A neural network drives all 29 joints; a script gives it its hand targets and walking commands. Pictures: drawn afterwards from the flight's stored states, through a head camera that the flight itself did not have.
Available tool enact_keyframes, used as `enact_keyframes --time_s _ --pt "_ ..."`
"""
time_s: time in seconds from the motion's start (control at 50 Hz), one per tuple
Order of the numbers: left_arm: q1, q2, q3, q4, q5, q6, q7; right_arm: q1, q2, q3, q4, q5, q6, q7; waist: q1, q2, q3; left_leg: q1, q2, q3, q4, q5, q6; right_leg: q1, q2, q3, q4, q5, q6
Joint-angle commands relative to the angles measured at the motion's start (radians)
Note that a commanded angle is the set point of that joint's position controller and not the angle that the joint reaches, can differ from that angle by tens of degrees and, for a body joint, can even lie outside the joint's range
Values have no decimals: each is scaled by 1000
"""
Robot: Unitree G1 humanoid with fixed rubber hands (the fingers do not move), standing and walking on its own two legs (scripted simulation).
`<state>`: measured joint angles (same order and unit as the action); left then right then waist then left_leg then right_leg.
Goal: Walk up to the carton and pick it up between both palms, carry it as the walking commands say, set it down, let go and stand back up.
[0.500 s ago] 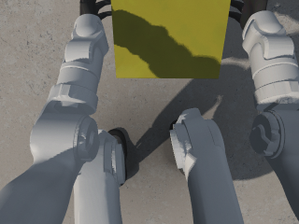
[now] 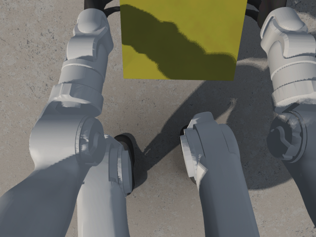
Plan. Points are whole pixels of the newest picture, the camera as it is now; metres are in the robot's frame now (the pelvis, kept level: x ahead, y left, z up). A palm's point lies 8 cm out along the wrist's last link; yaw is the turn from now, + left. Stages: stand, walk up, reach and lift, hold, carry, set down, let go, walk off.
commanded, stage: set down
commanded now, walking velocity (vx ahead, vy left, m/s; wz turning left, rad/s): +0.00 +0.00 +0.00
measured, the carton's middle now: (178, 13) +0.54 -0.12 -0.26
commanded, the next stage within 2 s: none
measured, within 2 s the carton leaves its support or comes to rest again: rests again in 1.12 s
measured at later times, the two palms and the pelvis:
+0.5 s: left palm (96, 10) +0.56 +0.04 -0.18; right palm (268, 9) +0.49 -0.28 -0.18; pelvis +0.01 +0.00 +0.00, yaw +0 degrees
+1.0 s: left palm (96, 9) +0.56 +0.05 -0.18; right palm (267, 9) +0.49 -0.28 -0.18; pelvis +0.01 +0.00 +0.00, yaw -1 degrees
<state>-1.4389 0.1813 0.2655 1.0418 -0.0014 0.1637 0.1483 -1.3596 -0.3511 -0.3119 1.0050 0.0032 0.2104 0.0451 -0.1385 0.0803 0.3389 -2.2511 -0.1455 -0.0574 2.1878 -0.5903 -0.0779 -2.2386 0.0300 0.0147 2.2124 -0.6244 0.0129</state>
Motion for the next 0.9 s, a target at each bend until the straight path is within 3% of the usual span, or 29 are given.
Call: enact_keyframes --time_s 0.0,0.64,0.88 --pt "-433 -778 -251 -62 -39 -12 -225 -494 750 272 -117 72 -32 247 -67 42 -925 371 -30 124 -103 259 71 390 46 -52 -214 425 -9" --pt "-291 -702 -187 12 48 -6 -242 -394 694 212 -34 24 -36 253 -29 34 -789 336 -18 109 -93 268 68 320 40 -38 -190 417 -6" --pt "-253 -477 -150 23 53 -41 -186 -342 473 155 6 17 -81 183 -30 32 -829 374 -6 115 -82 285 48 363 31 -44 -184 432 7"
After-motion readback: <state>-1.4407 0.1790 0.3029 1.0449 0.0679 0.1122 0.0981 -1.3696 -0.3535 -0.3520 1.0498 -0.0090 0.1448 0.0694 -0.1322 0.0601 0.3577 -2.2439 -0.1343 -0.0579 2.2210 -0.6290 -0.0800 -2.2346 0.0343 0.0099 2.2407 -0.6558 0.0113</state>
